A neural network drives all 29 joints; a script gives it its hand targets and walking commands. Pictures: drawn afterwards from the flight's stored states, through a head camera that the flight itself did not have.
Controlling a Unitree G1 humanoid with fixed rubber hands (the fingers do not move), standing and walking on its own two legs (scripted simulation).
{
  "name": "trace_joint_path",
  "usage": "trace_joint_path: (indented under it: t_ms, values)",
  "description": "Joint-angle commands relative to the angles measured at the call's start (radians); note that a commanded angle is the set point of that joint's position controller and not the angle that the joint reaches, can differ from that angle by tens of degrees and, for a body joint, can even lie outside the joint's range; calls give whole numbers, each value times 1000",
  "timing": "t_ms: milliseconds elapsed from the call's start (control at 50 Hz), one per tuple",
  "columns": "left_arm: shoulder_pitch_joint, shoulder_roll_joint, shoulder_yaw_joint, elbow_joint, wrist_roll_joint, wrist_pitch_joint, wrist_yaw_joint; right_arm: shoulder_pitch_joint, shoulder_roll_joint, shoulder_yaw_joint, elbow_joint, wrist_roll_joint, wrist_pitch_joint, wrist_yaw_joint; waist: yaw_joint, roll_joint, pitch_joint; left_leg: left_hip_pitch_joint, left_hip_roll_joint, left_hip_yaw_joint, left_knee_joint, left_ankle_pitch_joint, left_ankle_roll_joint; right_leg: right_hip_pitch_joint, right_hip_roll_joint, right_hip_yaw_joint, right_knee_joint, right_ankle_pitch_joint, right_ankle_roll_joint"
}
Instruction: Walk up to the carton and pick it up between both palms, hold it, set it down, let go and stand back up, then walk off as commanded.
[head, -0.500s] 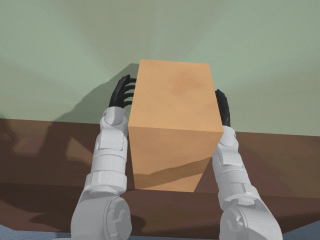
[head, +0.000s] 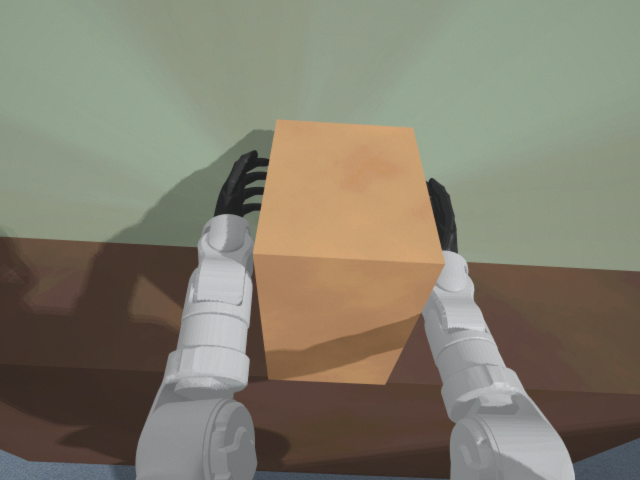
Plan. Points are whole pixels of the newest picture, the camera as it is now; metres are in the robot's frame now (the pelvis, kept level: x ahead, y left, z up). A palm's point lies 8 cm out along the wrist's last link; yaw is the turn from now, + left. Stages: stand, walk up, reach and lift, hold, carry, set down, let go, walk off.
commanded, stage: reach and lift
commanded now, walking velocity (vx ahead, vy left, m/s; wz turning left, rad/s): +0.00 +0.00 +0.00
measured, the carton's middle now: (335, 262) +0.37 -0.04 +0.06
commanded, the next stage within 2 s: none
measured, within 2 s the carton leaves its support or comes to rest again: leaves its support in 0.24 s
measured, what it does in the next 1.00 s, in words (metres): stands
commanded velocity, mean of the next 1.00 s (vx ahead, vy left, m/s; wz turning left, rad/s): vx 0.00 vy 0.00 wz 0.00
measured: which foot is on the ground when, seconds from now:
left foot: down 0.00-1.00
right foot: down 0.00-1.00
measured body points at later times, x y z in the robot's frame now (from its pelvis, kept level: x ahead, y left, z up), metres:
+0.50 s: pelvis -0.01 +0.01 +0.00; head -0.03 +0.03 +0.45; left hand +0.40 +0.11 +0.16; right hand +0.37 -0.15 +0.14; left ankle -0.05 +0.13 -0.75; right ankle +0.02 -0.14 -0.75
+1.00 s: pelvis -0.02 +0.01 +0.00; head -0.05 +0.04 +0.45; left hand +0.39 +0.13 +0.20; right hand +0.38 -0.13 +0.19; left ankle -0.05 +0.13 -0.75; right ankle +0.02 -0.14 -0.75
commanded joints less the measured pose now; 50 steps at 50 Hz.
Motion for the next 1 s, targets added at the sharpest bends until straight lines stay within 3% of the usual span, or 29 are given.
trace_joint_path:
  t_ms: [0, 80, 120, 140, 200, 220, 240, 300, 340, 380, 400, 440, 460, 480, 500, 520, 580, 600, 620, 660, 680, 720, 740, 760, 800, 860, 920, 960, 980]
  values:
    - [-342, -482, -304, 42, -48, 12, -114, -601, 482, 342, -156, -2, -28, 106, 39, 14, -436, 39, -87, 55, 11, 379, 4, 205, 94, -83, 66, 354, 10]
    - [-411, -522, -382, -26, -97, 17, -106, -645, 515, 401, -197, 47, -18, 96, 17, 10, -487, 48, -92, 38, 23, 397, -4, 235, 91, -79, 74, 413, 11]
    - [-396, -527, -383, 7, -106, 29, -112, -664, 525, 416, -225, 59, -2, 89, 25, -5, -485, 36, -96, 42, 13, 366, 7, 246, 84, -73, 67, 382, 9]
    - [-442, -535, -414, -16, -119, 23, -109, -679, 533, 421, -233, 60, -2, 89, 7, 6, -519, 43, -101, 36, 15, 363, 2, 240, 88, -77, 71, 381, 16]
    - [-486, -551, -441, -57, -132, 34, -100, -726, 537, 425, -264, 82, 13, 83, -1, 14, -521, 87, -94, 25, 23, 368, 0, 197, 92, -72, 49, 322, 5]
    - [-491, -557, -457, -81, -147, 44, -98, -733, 552, 448, -288, 104, 21, 82, -7, 24, -537, 86, -104, 24, 32, 403, -3, 228, 90, -75, 55, 368, 5]
    - [-489, -555, -454, -88, -137, 53, -98, -693, 550, 450, -246, 108, 39, 78, -8, 38, -506, 90, -105, 26, 21, 393, -5, 224, 87, -76, 52, 341, 6]
    - [-541, -571, -477, -109, -166, 72, -105, -766, 550, 432, -309, 107, 48, 75, -35, 18, -512, 97, -108, 14, 17, 360, 1, 222, 93, -81, 42, 305, 6]
    - [-504, -564, -455, -67, -149, 89, -109, -783, 550, 448, -310, 125, 63, 71, -16, 11, -493, 82, -108, 16, 11, 328, 10, 225, 88, -79, 42, 276, 6]
    - [-505, -546, -440, -35, -148, 104, -114, -777, 529, 416, -268, 122, 87, 69, -34, -20, -437, 61, -107, 19, -12, 269, 19, 226, 89, -82, 32, 228, 8]
    - [-548, -553, -427, -46, -142, 107, -113, -799, 544, 398, -252, 113, 90, 74, -28, 1, -432, 62, -109, 22, -20, 241, 20, 211, 88, -87, 31, 197, 9]
    - [-567, -555, -436, -45, -152, 127, -106, -836, 528, 390, -261, 134, 98, 79, -36, 6, -432, 76, -106, 22, -17, 234, 20, 191, 95, -92, 27, 154, 8]
    - [-568, -551, -420, -34, -155, 138, -109, -862, 538, 406, -294, 149, 104, 78, -16, 2, -429, 72, -110, 28, -13, 242, 25, 210, 93, -90, 24, 147, 8]
    - [-580, -551, -426, -57, -153, 146, -105, -842, 531, 401, -257, 157, 119, 79, -29, 38, -454, 97, -109, 26, -12, 261, 20, 212, 90, -88, 25, 160, 2]
    - [-604, -556, -436, -71, -157, 151, -103, -879, 542, 422, -284, 172, 120, 82, -9, 49, -463, 99, -110, 32, -6, 262, 15, 195, 92, -86, 29, 146, -1]
    - [-576, -569, -442, -84, -160, 160, -96, -861, 533, 409, -280, 171, 126, 81, -23, 28, -475, 116, -101, 17, 9, 318, 9, 195, 103, -89, 31, 185, -2]
    - [-561, -526, -355, -20, -126, 194, -117, -852, 526, 379, -219, 167, 161, 77, -10, -2, -355, 56, -108, 34, -18, 231, 24, 217, 96, -86, 22, 119, 0]
    - [-562, -531, -360, -27, -131, 205, -122, -868, 535, 386, -257, 173, 164, 73, -4, -15, -363, 42, -113, 35, -23, 228, 31, 232, 97, -81, 26, 137, 7]
    - [-558, -538, -364, -16, -130, 209, -126, -881, 519, 379, -244, 181, 166, 72, -21, 11, -368, 45, -111, 34, -23, 243, 23, 233, 99, -79, 27, 145, 0]
    - [-614, -547, -386, -79, -150, 209, -119, -904, 538, 403, -280, 206, 170, 72, -20, 29, -424, 75, -113, 34, 9, 303, 12, 234, 104, -80, 35, 190, 2]
    - [-600, -556, -414, -109, -165, 209, -110, -939, 533, 445, -347, 235, 167, 71, -3, 19, -479, 109, -107, 24, 24, 367, 10, 230, 111, -82, 43, 230, 6]
    - [-577, -538, -394, -87, -153, 230, -111, -897, 526, 434, -295, 232, 195, 65, -14, 18, -432, 103, -108, 28, 21, 348, 9, 231, 109, -78, 35, 212, -2]
    - [-567, -526, -361, -71, -131, 245, -120, -884, 528, 431, -290, 228, 211, 60, -3, -5, -371, 69, -112, 27, 5, 304, 20, 241, 106, -72, 31, 200, 7]
    - [-585, -515, -373, -89, -138, 248, -128, -875, 530, 429, -254, 229, 218, 59, -18, 5, -387, 76, -114, 34, 3, 305, 20, 265, 100, -68, 35, 206, 1]
    - [-608, -535, -419, -186, -162, 261, -126, -913, 547, 481, -366, 272, 221, 47, -6, 25, -474, 100, -120, 28, 28, 390, 4, 304, 104, -66, 57, 317, 9]
    - [-635, -538, -399, -164, -154, 276, -140, -957, 551, 476, -372, 261, 234, 41, -19, 33, -440, 67, -120, 24, 19, 318, 11, 282, 99, -69, 47, 246, 4]
    - [-633, -535, -417, -209, -165, 298, -136, -925, 551, 496, -377, 287, 264, 34, -21, 14, -456, 108, -118, 16, 28, 388, 5, 298, 110, -65, 49, 269, 7]
    - [-618, -528, -416, -188, -156, 317, -146, -913, 524, 474, -368, 285, 277, 26, -38, 42, -426, 107, -122, 26, 20, 355, -1, 286, 110, -61, 36, 236, 7]
    - [-661, -543, -466, -260, -188, 316, -142, -946, 538, 498, -420, 301, 276, 26, -40, 53, -483, 121, -120, 19, 33, 403, -12, 287, 113, -67, 49, 265, 6]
